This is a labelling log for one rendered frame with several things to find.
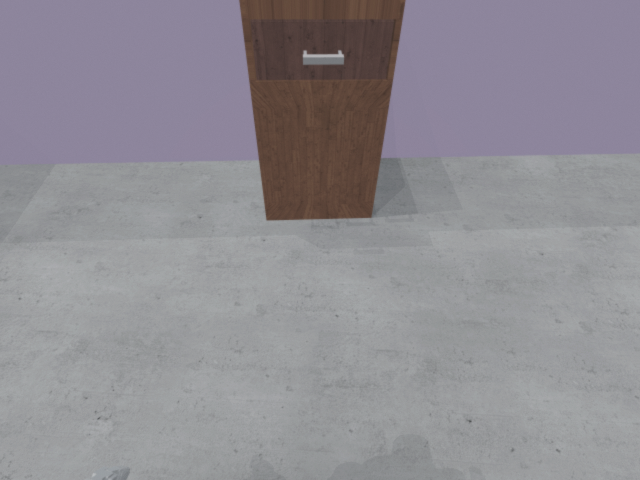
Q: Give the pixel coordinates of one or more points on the cabinet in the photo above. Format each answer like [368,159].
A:
[320,141]

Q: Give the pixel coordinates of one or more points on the handle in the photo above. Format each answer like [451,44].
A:
[323,59]

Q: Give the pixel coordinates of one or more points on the drawer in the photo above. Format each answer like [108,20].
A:
[278,46]

